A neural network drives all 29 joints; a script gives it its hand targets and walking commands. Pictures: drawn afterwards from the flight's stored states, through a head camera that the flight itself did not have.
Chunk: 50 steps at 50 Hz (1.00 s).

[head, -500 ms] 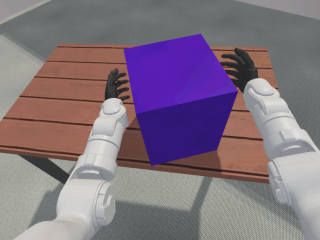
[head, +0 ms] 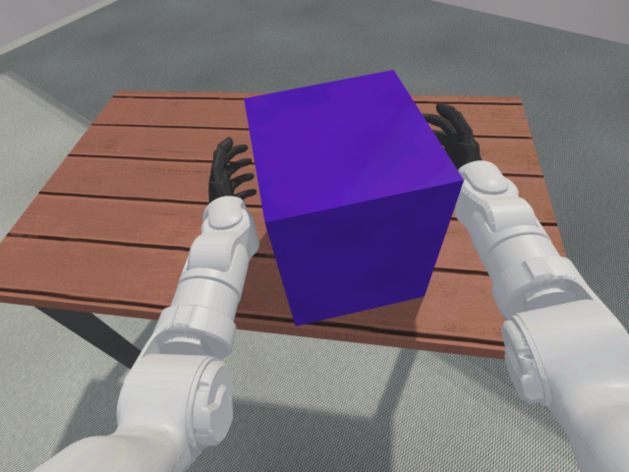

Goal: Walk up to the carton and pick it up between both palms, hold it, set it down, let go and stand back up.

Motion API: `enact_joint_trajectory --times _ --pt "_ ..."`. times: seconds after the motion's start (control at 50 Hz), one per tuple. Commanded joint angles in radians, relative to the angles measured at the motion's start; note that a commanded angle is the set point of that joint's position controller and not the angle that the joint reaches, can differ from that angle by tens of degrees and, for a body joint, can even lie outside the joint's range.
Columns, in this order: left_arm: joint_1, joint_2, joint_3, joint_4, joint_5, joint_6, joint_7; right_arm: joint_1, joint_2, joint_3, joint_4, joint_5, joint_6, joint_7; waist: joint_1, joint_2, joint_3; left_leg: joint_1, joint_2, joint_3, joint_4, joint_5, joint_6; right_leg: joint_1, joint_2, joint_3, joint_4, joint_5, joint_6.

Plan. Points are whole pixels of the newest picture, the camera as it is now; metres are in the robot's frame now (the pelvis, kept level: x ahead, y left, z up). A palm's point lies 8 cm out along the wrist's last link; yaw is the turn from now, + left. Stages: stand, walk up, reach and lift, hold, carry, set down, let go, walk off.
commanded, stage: reach and lift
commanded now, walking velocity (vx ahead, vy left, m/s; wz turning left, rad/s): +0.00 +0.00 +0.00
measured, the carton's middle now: (341, 205) +0.45 +0.04 +0.06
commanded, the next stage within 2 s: none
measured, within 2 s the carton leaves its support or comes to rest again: leaves its support in 1.98 s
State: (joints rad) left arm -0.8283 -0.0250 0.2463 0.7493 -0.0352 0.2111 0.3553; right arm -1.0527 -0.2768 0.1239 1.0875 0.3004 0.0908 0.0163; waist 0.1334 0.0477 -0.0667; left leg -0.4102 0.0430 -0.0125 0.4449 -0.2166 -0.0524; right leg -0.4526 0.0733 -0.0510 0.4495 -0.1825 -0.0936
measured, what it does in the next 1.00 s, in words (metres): stands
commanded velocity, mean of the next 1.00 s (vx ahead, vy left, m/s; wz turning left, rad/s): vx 0.00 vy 0.00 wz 0.00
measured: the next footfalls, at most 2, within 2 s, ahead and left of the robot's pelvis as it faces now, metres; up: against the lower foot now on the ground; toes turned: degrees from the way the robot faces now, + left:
none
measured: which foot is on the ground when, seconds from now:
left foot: down 0.00-1.00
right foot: down 0.00-1.00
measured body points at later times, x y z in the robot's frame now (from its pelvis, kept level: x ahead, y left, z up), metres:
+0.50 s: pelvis +0.00 +0.00 +0.00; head +0.05 -0.03 +0.45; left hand +0.41 +0.19 +0.11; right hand +0.48 -0.10 +0.13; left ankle -0.01 +0.16 -0.74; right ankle +0.02 -0.05 -0.74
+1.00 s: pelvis +0.00 +0.00 +0.00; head +0.05 -0.01 +0.45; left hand +0.41 +0.19 +0.11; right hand +0.48 -0.09 +0.12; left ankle -0.01 +0.16 -0.74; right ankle +0.02 -0.05 -0.74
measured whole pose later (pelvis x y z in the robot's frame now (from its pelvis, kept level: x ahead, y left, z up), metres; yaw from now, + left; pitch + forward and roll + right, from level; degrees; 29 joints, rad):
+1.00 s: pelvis +0.00 +0.00 +0.00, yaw +0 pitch +10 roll +1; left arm -0.81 -0.19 0.57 0.64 0.30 0.20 0.22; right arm -1.03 -0.11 -0.44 1.11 -0.25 -0.01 0.15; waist 0.13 0.00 -0.09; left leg -0.41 0.04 -0.01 0.44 -0.21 -0.05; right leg -0.45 0.07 -0.05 0.45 -0.18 -0.09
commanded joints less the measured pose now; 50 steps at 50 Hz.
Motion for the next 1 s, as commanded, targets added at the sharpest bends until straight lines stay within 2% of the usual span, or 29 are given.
enact_joint_trajectory --times 0.0,0.06,0.12,0.14,0.16,0.18,0.22,0.24,0.26,0.28,0.32,0.34,0.36,0.38,0.4,0.44,0.52,0.56,0.6,0.68,0.7,0.74,0.76,0.8,0.86,0.88,0.9,0.96,0.98 --pt "-0.557 -0.213 -0.035 -0.200 0.102 -0.082 -0.049 -0.563 0.101 -0.125 -0.065 -0.113 -0.063 -0.014 0.060 -0.134 -0.688 0.036 -0.019 0.028 -0.003 0.412 -0.010 0.324 -0.009 0.051 -0.052 0.428 0.080" --pt "-0.539 -0.195 0.010 -0.156 0.148 -0.083 -0.054 -0.543 0.111 -0.165 -0.017 -0.146 -0.056 0.003 0.091 -0.101 -0.637 0.054 -0.014 0.038 -0.015 0.388 -0.009 0.286 -0.014 0.051 -0.058 0.374 0.076" --pt "-0.565 -0.280 0.031 -0.158 0.189 -0.096 -0.086 -0.527 0.209 -0.219 0.026 -0.209 -0.058 0.035 0.071 -0.122 -0.611 0.056 -0.015 0.049 -0.041 0.374 -0.006 0.321 -0.021 0.038 -0.067 0.333 0.080" --pt "-0.553 -0.326 0.039 -0.165 0.203 -0.106 -0.109 -0.546 0.289 -0.210 -0.022 -0.236 -0.068 0.052 0.101 -0.156 -0.638 0.033 -0.019 0.056 -0.031 0.391 0.003 0.342 -0.028 0.045 -0.061 0.369 0.082" --pt "-0.576 -0.341 0.074 -0.191 0.246 -0.103 -0.119 -0.526 0.297 -0.266 0.006 -0.292 -0.073 0.056 0.071 -0.120 -0.663 0.070 -0.020 0.062 -0.048 0.402 -0.004 0.358 -0.031 0.039 -0.064 0.400 0.086" --pt "-0.557 -0.408 0.087 -0.196 0.275 -0.103 -0.147 -0.534 0.405 -0.258 -0.013 -0.314 -0.082 0.087 0.103 -0.131 -0.677 0.064 -0.025 0.070 -0.047 0.430 0.002 0.387 -0.037 0.045 -0.057 0.456 0.085" --pt "-0.616 -0.521 0.088 -0.194 0.330 -0.098 -0.199 -0.496 0.546 -0.326 0.031 -0.420 -0.091 0.137 0.059 -0.152 -0.689 0.081 -0.033 0.071 -0.077 0.384 0.014 0.413 -0.042 0.027 -0.064 0.428 0.093" --pt "-0.569 -0.509 0.101 -0.215 0.352 -0.097 -0.204 -0.470 0.563 -0.330 0.021 -0.441 -0.099 0.161 0.094 -0.147 -0.688 0.075 -0.030 0.084 -0.081 0.403 0.018 0.421 -0.042 0.027 -0.054 0.446 0.092" --pt "-0.536 -0.489 0.080 -0.193 0.335 -0.093 -0.219 -0.444 0.534 -0.375 0.011 -0.497 -0.108 0.161 0.032 -0.193 -0.647 0.103 -0.032 0.064 -0.082 0.400 0.020 0.414 -0.044 0.017 -0.053 0.485 0.108" --pt "-0.473 -0.526 0.093 -0.181 0.365 -0.092 -0.226 -0.418 0.574 -0.372 -0.006 -0.523 -0.121 0.171 0.064 -0.171 -0.665 0.066 -0.036 0.087 -0.076 0.417 0.022 0.451 -0.050 0.027 -0.039 0.555 0.110" --pt "-0.508 -0.505 0.126 -0.173 0.382 -0.086 -0.244 -0.421 0.574 -0.446 0.018 -0.586 -0.127 0.179 0.018 -0.212 -0.629 0.041 -0.045 0.097 -0.107 0.332 0.031 0.482 -0.058 0.019 -0.042 0.532 0.134" --pt "-0.521 -0.522 0.133 -0.213 0.401 -0.084 -0.241 -0.413 0.579 -0.451 0.048 -0.588 -0.127 0.192 0.045 -0.163 -0.612 0.045 -0.045 0.104 -0.122 0.321 0.026 0.484 -0.064 0.023 -0.044 0.491 0.120" --pt "-0.515 -0.546 0.114 -0.229 0.400 -0.080 -0.237 -0.415 0.590 -0.443 0.025 -0.588 -0.143 0.195 0.038 -0.151 -0.642 0.053 -0.043 0.101 -0.106 0.346 0.028 0.471 -0.062 0.018 -0.049 0.499 0.117" --pt "-0.500 -0.528 0.114 -0.198 0.389 -0.076 -0.242 -0.403 0.571 -0.462 0.055 -0.597 -0.144 0.195 0.021 -0.173 -0.623 0.079 -0.039 0.103 -0.105 0.336 0.029 0.471 -0.058 0.011 -0.045 0.499 0.123" --pt "-0.469 -0.516 0.147 -0.200 0.406 -0.071 -0.244 -0.410 0.592 -0.439 0.054 -0.589 -0.141 0.200 0.059 -0.171 -0.600 0.064 -0.043 0.109 -0.115 0.349 0.039 0.508 -0.066 0.028 -0.048 0.536 0.125" --pt "-0.490 -0.527 0.139 -0.213 0.412 -0.061 -0.246 -0.411 0.576 -0.463 0.054 -0.591 -0.146 0.202 0.040 -0.167 -0.598 0.071 -0.043 0.110 -0.132 0.305 0.037 0.506 -0.067 0.014 -0.051 0.483 0.124" --pt "-0.513 -0.505 0.178 -0.203 0.424 -0.053 -0.240 -0.439 0.590 -0.478 0.077 -0.604 -0.136 0.203 0.056 -0.170 -0.555 0.071 -0.051 0.119 -0.131 0.289 0.044 0.474 -0.068 0.018 -0.052 0.425 0.125" --pt "-0.498 -0.526 0.148 -0.184 0.415 -0.039 -0.233 -0.428 0.571 -0.498 0.082 -0.603 -0.140 0.205 0.033 -0.166 -0.549 0.083 -0.045 0.110 -0.125 0.291 0.041 0.464 -0.065 0.009 -0.062 0.407 0.124" --pt "-0.476 -0.541 0.154 -0.191 0.444 -0.040 -0.229 -0.416 0.578 -0.490 0.085 -0.610 -0.143 0.209 0.048 -0.142 -0.566 0.087 -0.047 0.112 -0.127 0.307 0.042 0.450 -0.065 0.010 -0.061 0.389 0.112" --pt "-0.527 -0.571 0.078 -0.237 0.399 -0.041 -0.222 -0.413 0.567 -0.540 0.103 -0.623 -0.155 0.210 -0.003 -0.086 -0.608 0.158 -0.037 0.097 -0.114 0.321 0.026 0.371 -0.060 -0.007 -0.082 0.309 0.092" --pt "-0.502 -0.575 0.089 -0.233 0.414 -0.043 -0.220 -0.394 0.616 -0.504 0.117 -0.609 -0.147 0.215 0.044 -0.089 -0.589 0.147 -0.031 0.107 -0.102 0.344 0.032 0.381 -0.055 0.000 -0.082 0.331 0.092" --pt "-0.491 -0.572 0.096 -0.182 0.422 -0.032 -0.223 -0.418 0.572 -0.525 0.089 -0.628 -0.153 0.209 0.011 -0.107 -0.593 0.150 -0.033 0.099 -0.101 0.340 0.031 0.361 -0.057 -0.013 -0.085 0.323 0.092" --pt "-0.478 -0.544 0.131 -0.183 0.430 -0.036 -0.223 -0.419 0.598 -0.496 0.088 -0.615 -0.144 0.211 0.063 -0.114 -0.555 0.113 -0.042 0.120 -0.113 0.307 0.044 0.401 -0.071 0.007 -0.084 0.321 0.098" --pt "-0.508 -0.569 0.101 -0.210 0.422 -0.030 -0.219 -0.408 0.584 -0.538 0.115 -0.634 -0.145 0.212 0.015 -0.097 -0.549 0.150 -0.032 0.096 -0.109 0.331 0.032 0.364 -0.059 -0.011 -0.085 0.312 0.092" --pt "-0.501 -0.563 0.108 -0.173 0.417 -0.034 -0.219 -0.431 0.587 -0.526 0.091 -0.633 -0.152 0.205 0.017 -0.112 -0.561 0.148 -0.042 0.103 -0.105 0.341 0.032 0.381 -0.066 -0.017 -0.083 0.343 0.096" --pt "-0.468 -0.571 0.105 -0.186 0.419 -0.040 -0.222 -0.420 0.610 -0.505 0.077 -0.627 -0.153 0.205 0.046 -0.129 -0.549 0.112 -0.039 0.102 -0.107 0.359 0.038 0.420 -0.061 -0.003 -0.075 0.375 0.094" --pt "-0.469 -0.586 0.089 -0.196 0.428 -0.044 -0.224 -0.394 0.625 -0.506 0.101 -0.633 -0.156 0.205 0.022 -0.119 -0.553 0.133 -0.035 0.095 -0.104 0.362 0.033 0.412 -0.063 -0.006 -0.069 0.397 0.097" --pt "-0.450 -0.591 0.100 -0.174 0.420 -0.055 -0.229 -0.423 0.649 -0.465 0.062 -0.615 -0.166 0.201 0.048 -0.143 -0.604 0.070 -0.045 0.107 -0.104 0.362 0.044 0.474 -0.082 0.024 -0.044 0.504 0.113" --pt "-0.453 -0.598 0.090 -0.174 0.419 -0.049 -0.229 -0.421 0.635 -0.487 0.090 -0.618 -0.168 0.199 0.027 -0.145 -0.583 0.084 -0.038 0.104 -0.120 0.365 0.038 0.459 -0.076 0.009 -0.048 0.514 0.113"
